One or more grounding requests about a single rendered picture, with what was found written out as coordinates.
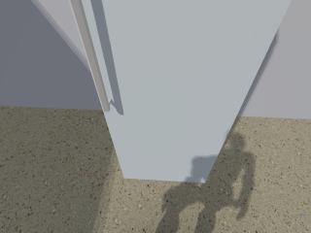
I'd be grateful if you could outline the fridge door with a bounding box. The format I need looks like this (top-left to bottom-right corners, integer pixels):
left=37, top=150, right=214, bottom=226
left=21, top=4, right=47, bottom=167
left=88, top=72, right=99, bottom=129
left=68, top=0, right=292, bottom=183

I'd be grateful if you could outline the handle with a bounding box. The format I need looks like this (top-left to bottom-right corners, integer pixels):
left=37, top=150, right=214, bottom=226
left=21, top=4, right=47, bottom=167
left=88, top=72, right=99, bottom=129
left=70, top=0, right=112, bottom=113

